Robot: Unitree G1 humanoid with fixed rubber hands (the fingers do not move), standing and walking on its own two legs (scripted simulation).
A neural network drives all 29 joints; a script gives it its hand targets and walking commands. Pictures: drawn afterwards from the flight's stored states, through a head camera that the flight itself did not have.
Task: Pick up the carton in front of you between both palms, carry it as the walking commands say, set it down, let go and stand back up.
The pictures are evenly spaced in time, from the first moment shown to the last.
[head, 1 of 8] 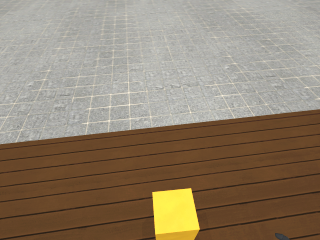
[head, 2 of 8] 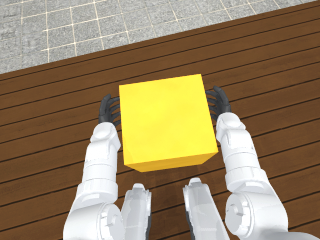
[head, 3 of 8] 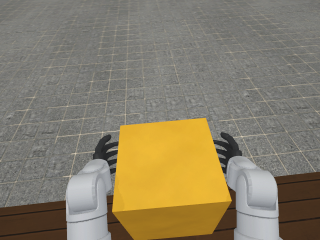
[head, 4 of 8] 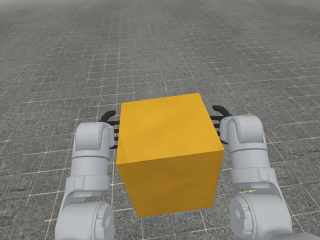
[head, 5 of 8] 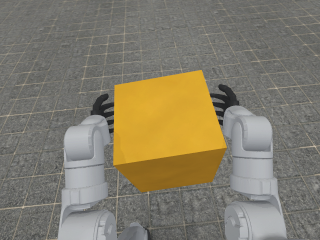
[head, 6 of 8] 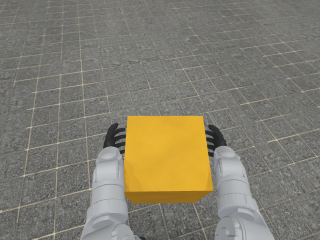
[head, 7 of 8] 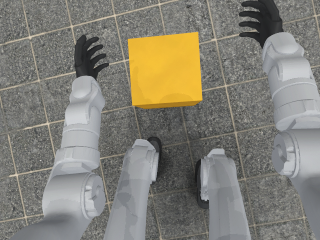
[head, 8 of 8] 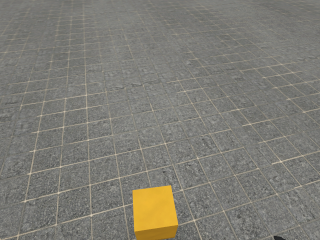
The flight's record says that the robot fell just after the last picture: no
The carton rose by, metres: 0.70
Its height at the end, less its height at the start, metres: -0.08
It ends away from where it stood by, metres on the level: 2.45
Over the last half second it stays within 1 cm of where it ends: yes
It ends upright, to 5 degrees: yes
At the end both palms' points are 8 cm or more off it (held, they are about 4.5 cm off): yes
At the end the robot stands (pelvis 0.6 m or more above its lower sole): yes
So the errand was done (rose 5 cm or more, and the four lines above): yes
